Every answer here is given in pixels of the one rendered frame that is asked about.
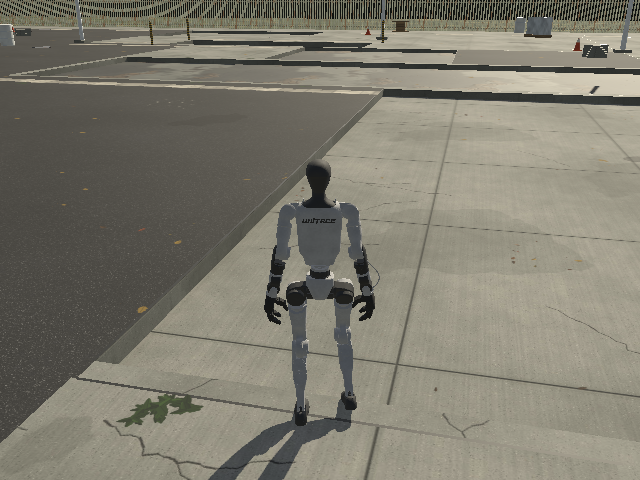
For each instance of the robot right upper arm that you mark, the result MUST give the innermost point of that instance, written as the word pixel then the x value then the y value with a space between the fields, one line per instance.
pixel 350 212

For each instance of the robot left upper arm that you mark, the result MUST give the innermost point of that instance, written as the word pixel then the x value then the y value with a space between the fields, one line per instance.
pixel 287 213

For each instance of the robot right shin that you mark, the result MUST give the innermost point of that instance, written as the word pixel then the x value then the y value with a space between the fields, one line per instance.
pixel 345 354

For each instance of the right robot forearm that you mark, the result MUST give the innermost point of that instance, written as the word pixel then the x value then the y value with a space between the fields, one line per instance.
pixel 363 274

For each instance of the left robot forearm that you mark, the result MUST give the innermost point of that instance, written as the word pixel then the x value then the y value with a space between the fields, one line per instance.
pixel 275 277

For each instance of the robot left hand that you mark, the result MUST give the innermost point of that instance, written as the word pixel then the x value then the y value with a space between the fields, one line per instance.
pixel 269 308

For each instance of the right robot thigh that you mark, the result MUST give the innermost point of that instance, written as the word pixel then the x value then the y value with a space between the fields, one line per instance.
pixel 343 299

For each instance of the robot right hand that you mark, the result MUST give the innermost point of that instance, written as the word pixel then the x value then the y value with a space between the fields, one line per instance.
pixel 369 307

